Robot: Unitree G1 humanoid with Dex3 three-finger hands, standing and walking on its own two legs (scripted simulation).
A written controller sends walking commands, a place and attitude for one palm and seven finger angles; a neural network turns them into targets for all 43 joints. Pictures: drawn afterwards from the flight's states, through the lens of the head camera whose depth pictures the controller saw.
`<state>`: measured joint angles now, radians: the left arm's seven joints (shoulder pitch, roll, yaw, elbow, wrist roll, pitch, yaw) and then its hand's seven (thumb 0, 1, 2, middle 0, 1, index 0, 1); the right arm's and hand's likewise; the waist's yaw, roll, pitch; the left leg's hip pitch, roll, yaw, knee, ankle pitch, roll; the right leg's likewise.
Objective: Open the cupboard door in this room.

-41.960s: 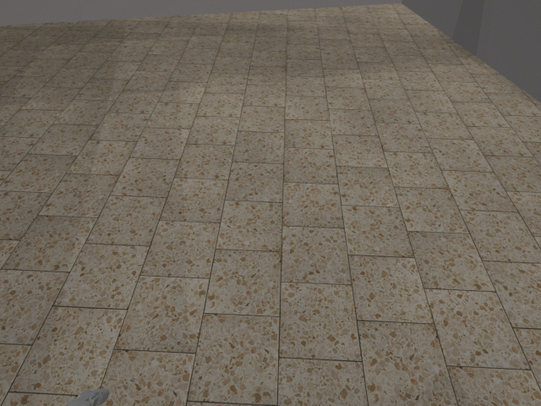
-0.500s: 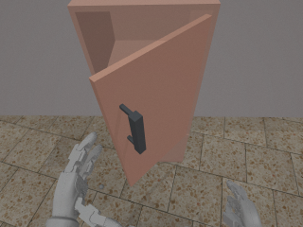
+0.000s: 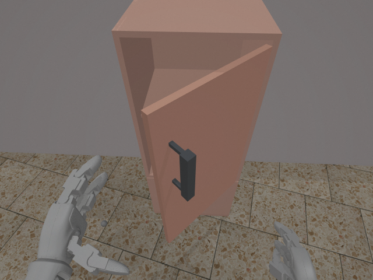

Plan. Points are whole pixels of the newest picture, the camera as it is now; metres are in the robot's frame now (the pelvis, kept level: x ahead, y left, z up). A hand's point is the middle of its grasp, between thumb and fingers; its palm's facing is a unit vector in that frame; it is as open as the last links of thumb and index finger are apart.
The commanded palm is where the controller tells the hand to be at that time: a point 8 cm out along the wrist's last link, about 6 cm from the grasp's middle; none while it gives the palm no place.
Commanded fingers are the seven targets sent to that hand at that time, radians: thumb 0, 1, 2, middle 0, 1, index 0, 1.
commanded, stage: draw the hand back to the body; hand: left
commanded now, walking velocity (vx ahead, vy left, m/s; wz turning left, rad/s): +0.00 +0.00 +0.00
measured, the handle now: (181, 171) +0.33 +0.05 +0.07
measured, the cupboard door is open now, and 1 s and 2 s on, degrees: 46 46 46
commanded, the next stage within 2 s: step back with the hand held close in 1.06 s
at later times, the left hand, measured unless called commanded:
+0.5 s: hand (47, 194) +0.20 +0.24 +0.17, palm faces +0.37 -0.85 -0.38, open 11.2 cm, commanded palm +0.15 +0.28 +0.19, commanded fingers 0.00 0.62 0.78 -0.19 -0.30 -0.19 -0.30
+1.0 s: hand (38, 186) +0.20 +0.25 +0.19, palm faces +0.44 -0.81 -0.39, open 7.4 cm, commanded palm +0.15 +0.29 +0.21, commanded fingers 0.00 0.90 0.90 -0.20 -0.30 -0.20 -0.30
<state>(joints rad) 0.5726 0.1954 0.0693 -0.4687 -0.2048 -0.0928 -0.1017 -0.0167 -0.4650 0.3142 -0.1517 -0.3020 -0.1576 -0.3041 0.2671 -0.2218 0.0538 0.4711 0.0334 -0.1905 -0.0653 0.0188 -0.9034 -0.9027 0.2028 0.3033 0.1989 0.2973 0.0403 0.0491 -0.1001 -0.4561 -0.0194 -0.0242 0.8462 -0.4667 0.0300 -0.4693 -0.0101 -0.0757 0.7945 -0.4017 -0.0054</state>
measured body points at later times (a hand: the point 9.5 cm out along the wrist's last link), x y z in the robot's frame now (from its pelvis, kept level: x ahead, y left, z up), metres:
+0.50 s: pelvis +0.01 +0.01 +0.04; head +0.00 -0.01 +0.49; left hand +0.18 +0.28 +0.19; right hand +0.20 -0.20 -0.04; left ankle -0.02 +0.10 -0.70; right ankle +0.00 -0.12 -0.70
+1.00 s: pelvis +0.01 -0.01 +0.04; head -0.01 -0.03 +0.49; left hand +0.17 +0.29 +0.21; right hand +0.20 -0.23 -0.04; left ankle -0.02 +0.10 -0.70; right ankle +0.00 -0.12 -0.70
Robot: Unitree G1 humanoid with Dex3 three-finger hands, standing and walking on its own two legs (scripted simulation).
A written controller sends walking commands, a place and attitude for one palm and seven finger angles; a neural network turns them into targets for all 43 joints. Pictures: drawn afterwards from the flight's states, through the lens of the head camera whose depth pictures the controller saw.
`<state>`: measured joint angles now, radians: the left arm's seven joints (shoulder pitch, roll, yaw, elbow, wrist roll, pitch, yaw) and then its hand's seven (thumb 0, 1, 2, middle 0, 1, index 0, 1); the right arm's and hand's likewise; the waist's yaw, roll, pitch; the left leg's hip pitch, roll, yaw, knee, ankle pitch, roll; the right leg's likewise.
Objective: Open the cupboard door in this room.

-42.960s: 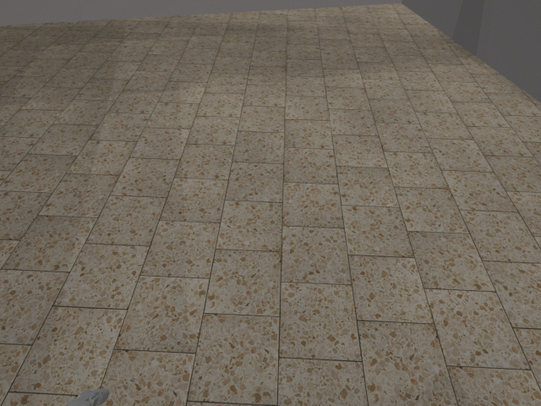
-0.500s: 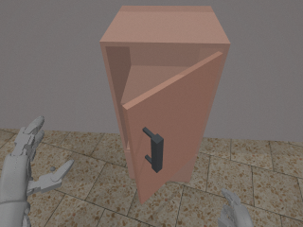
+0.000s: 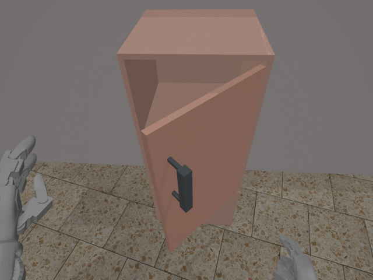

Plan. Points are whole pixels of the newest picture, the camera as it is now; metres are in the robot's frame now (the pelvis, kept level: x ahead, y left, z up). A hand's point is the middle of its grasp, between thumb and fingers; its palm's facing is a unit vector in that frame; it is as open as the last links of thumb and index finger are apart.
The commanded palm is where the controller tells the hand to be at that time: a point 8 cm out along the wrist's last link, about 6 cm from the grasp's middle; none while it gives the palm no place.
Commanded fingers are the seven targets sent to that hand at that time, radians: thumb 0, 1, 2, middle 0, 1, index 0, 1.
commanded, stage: draw the hand back to the body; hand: left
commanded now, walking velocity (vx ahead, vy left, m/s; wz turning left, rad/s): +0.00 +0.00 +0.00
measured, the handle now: (179, 184) +0.32 +0.07 +0.03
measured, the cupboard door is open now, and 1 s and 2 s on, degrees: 46 46 46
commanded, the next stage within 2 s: step back with the hand held close in 0.06 s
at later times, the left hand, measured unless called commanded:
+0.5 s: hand (37, 218) +0.16 +0.26 +0.14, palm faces +0.37 -0.79 -0.50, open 7.4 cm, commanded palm +0.10 +0.31 +0.17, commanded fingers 0.00 0.90 0.90 -0.20 -0.30 -0.20 -0.30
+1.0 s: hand out of the picture +0.09 +0.29 +0.15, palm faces +0.45 -0.78 -0.43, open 7.4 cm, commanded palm +0.02 +0.33 +0.17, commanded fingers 0.00 0.90 0.90 -0.20 -0.30 -0.20 -0.30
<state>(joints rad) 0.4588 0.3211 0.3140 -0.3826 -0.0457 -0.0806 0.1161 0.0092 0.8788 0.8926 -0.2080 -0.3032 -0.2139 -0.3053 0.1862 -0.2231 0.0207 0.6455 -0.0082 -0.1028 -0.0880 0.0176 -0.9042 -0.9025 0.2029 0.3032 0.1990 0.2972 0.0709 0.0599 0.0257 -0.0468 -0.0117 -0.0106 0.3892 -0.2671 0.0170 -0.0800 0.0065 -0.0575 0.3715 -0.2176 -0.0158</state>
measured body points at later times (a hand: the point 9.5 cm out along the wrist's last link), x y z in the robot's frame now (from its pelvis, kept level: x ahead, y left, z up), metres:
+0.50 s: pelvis -0.03 +0.01 +0.00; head -0.01 +0.00 +0.45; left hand +0.14 +0.30 +0.17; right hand +0.15 -0.24 -0.09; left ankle -0.03 +0.11 -0.74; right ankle +0.00 -0.11 -0.74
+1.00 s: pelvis -0.11 +0.03 -0.03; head -0.08 +0.05 +0.42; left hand +0.06 +0.32 +0.17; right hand +0.07 -0.22 -0.10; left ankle -0.03 +0.11 -0.74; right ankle -0.01 -0.11 -0.74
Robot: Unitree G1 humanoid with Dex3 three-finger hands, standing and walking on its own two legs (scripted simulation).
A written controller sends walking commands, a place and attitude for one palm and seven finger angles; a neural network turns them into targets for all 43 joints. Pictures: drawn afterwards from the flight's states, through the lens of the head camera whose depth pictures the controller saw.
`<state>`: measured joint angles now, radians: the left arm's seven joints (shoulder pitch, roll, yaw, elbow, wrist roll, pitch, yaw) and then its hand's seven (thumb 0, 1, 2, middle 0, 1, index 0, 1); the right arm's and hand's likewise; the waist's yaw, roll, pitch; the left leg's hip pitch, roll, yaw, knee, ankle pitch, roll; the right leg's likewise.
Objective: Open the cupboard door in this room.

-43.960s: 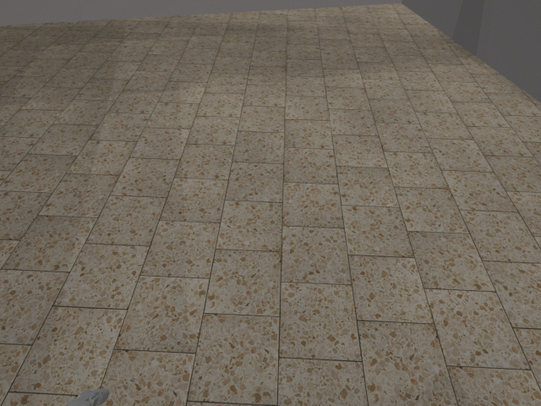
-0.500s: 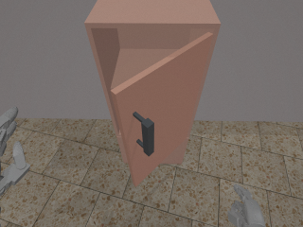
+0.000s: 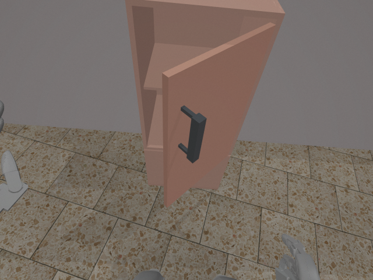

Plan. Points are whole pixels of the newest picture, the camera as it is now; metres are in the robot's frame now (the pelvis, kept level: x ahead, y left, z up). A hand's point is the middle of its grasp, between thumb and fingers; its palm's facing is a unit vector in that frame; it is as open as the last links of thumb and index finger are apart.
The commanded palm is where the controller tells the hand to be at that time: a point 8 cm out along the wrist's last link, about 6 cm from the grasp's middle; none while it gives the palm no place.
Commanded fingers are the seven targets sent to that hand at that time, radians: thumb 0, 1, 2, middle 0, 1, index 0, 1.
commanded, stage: step back with the hand held close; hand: left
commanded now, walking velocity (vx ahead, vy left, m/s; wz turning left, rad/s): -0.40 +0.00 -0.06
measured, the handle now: (189, 135) +0.43 +0.02 +0.06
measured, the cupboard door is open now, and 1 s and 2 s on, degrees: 46 46 46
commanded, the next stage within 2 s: stop stepping back and stand still in 0.36 s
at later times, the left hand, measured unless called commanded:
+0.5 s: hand (18, 243) +0.13 +0.21 +0.19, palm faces +0.26 -0.81 -0.52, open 7.4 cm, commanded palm +0.08 +0.27 +0.20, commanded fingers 0.00 0.90 0.90 -0.20 -0.30 -0.20 -0.30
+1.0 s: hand out of the picture +0.07 +0.26 +0.18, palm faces +0.45 -0.80 -0.40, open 7.4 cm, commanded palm +0.01 +0.29 +0.20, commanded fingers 0.00 0.90 0.90 -0.20 -0.30 -0.20 -0.30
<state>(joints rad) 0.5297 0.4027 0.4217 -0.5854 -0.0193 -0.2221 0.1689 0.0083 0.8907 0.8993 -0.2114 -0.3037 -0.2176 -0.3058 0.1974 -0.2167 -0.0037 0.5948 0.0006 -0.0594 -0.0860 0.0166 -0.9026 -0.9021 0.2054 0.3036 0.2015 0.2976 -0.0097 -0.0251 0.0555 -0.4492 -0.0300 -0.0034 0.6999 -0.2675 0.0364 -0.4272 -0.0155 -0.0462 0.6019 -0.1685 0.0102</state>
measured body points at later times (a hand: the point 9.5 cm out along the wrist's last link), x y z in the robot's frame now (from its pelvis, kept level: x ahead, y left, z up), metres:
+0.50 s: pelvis -0.08 -0.02 +0.01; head -0.05 +0.00 +0.46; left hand +0.11 +0.26 +0.22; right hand +0.10 -0.26 -0.06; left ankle +0.01 +0.07 -0.71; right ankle -0.18 -0.13 -0.72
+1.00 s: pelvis -0.14 +0.00 +0.02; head -0.15 +0.01 +0.47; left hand +0.04 +0.30 +0.20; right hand -0.01 -0.25 -0.07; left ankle -0.10 +0.10 -0.72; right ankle -0.18 -0.12 -0.72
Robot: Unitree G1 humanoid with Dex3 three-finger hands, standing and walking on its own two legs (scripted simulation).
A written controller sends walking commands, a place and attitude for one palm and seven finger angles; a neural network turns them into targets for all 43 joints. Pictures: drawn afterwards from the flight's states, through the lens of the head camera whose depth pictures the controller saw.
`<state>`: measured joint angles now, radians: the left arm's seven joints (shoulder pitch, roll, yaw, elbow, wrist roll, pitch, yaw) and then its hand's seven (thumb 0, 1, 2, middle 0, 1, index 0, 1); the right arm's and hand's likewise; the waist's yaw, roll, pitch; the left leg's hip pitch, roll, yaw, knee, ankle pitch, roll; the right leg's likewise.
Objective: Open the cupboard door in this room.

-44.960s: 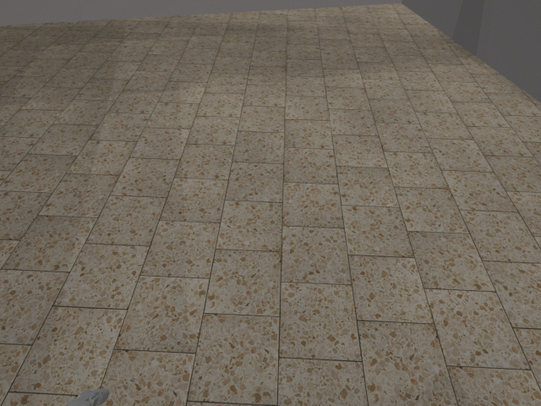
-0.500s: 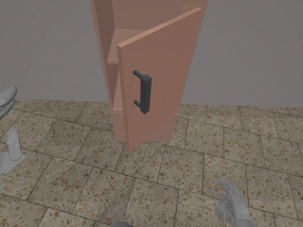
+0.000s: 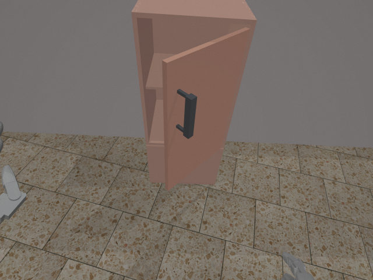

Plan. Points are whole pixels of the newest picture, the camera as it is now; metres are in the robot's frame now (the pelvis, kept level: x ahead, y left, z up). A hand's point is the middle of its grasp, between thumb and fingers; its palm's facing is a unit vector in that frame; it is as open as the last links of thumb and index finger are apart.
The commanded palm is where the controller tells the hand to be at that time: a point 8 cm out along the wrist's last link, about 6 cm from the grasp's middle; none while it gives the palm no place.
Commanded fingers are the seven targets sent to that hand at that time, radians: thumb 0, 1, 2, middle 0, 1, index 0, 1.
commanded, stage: stop stepping back and stand still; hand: left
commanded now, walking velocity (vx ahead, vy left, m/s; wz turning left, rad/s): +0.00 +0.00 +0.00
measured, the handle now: (184, 114) +0.57 +0.04 +0.04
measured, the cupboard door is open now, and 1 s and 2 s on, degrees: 46 46 46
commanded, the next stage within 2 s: let the arm hang, fingers relaxed in 0.36 s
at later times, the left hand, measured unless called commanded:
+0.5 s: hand (26, 215) +0.18 +0.27 +0.13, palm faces +0.37 -0.80 -0.48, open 7.4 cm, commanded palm none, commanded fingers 0.00 0.90 0.90 -0.20 -0.30 -0.20 -0.30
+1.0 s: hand out of the picture -0.09 +0.18 -0.17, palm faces +0.05 -0.98 -0.20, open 7.3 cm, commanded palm none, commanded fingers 0.00 0.90 0.90 -0.20 -0.30 -0.20 -0.30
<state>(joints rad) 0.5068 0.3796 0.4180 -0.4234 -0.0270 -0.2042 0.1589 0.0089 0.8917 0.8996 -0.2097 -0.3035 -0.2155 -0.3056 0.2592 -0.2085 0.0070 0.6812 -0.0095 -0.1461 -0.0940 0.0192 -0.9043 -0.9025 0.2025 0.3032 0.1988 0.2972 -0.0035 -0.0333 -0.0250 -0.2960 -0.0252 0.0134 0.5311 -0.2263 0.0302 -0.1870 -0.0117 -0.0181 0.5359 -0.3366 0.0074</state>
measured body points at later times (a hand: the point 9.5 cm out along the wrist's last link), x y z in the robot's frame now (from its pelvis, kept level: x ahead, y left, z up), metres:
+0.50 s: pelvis -0.02 +0.00 +0.01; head -0.02 +0.00 +0.46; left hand +0.16 +0.31 +0.16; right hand +0.15 -0.24 -0.08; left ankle +0.04 +0.10 -0.73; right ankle -0.03 -0.12 -0.73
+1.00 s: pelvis -0.02 -0.01 +0.01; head +0.01 +0.00 +0.45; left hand -0.09 +0.23 -0.15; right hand -0.03 -0.27 -0.14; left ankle +0.04 +0.10 -0.73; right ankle -0.03 -0.12 -0.73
